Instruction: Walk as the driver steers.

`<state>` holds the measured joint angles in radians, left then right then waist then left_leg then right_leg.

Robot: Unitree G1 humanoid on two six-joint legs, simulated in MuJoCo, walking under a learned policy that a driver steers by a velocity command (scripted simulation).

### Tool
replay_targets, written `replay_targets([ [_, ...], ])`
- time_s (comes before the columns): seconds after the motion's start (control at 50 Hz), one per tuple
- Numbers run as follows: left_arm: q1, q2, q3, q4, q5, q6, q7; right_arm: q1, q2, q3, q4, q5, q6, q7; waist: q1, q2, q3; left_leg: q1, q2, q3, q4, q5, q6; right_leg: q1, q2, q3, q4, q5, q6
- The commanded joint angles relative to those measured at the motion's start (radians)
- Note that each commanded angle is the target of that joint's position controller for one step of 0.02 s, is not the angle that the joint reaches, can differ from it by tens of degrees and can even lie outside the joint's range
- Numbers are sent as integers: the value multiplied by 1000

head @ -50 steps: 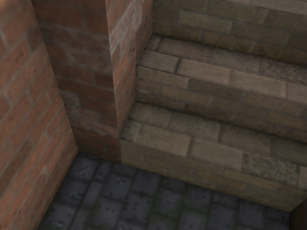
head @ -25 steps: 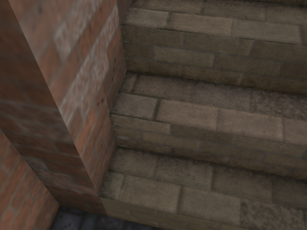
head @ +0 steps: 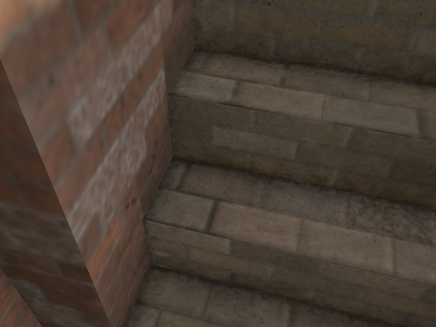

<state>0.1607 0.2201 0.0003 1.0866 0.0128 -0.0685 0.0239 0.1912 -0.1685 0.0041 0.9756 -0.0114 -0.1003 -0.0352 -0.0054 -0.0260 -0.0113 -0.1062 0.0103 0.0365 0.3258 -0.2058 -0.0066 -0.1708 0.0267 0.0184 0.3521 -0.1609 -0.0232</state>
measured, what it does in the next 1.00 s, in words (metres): stands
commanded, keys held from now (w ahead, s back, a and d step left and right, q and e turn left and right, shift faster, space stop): w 1.00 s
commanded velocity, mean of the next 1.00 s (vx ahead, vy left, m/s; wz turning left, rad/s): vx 0.32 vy -0.06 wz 0.00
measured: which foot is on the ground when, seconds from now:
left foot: down 0.00-1.00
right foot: down 0.00-1.00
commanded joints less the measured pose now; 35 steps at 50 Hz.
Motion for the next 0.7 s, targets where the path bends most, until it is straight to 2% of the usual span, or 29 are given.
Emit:
replay_targets([
  [0.02,10,119,22,-5,-13,-15,10,-36,-118,-23,-59,-3,-12,-8,-1,70,16,-4,81,-86,-63,94,-2,28,-77,89,-52,216,-25],
  [0.06,-11,124,22,-8,-4,-7,13,-44,-127,-29,-63,-7,-5,-7,-12,35,-30,26,86,-76,-26,119,-1,49,-89,94,-53,302,-34],
  [0.12,-26,119,19,-6,-8,-4,15,-49,-122,-24,-58,-5,6,-6,-20,9,-46,30,92,-65,-15,125,-10,81,-98,104,-58,381,-41],
  [0.16,-38,125,23,-10,-11,5,20,-56,-146,-27,-50,-10,17,-8,-18,-2,-39,0,99,-59,-10,108,-16,107,-99,110,-59,418,-41],
  [0.18,-36,129,23,-11,-11,9,22,-61,-146,-25,-49,-10,20,-8,-16,-3,-46,-3,100,-56,-9,101,-19,119,-101,112,-60,435,-43],
  [0.24,-48,135,19,-20,-11,17,26,-77,-145,-20,-42,-6,27,-10,-17,4,-65,-4,104,-43,-4,120,-31,154,-106,114,-58,516,-41],
  [0.26,-58,156,22,-24,-7,17,30,-81,-147,-21,-42,4,18,-13,-10,0,-56,-26,109,-39,1,122,-34,167,-115,126,-68,567,-45],
  [0.3,-60,159,20,-23,-5,20,31,-79,-150,-17,-37,6,14,-16,-12,4,-76,-27,112,-34,-1,113,-39,195,-121,128,-65,604,-51],
  [0.36,-67,162,19,-23,-8,26,32,-83,-154,-13,-32,4,15,-18,-10,22,-80,-26,117,-32,-10,107,-42,205,-120,129,-73,591,-52],
  [0.4,-46,151,20,-15,-22,22,32,-88,-152,-8,-35,-9,33,-11,-16,17,-82,-18,120,-27,-32,86,-43,200,-112,119,-57,552,-35],
  [0.42,-48,157,21,-15,-22,21,33,-90,-158,-8,-35,-9,36,-9,-14,21,-73,-27,119,-25,-35,79,-43,199,-112,122,-58,550,-29],
  [0.46,-46,169,28,-16,-18,22,35,-86,-158,-7,-32,-11,41,-7,-13,28,-68,-26,120,-23,-43,70,-43,192,-109,127,-61,517,-27],
  [0.7,-47,158,29,-21,-16,20,29,-81,-163,-9,-26,-13,40,-5,-11,41,-32,-11,133,-27,-80,46,-34,138,-95,135,-89,366,-32],
])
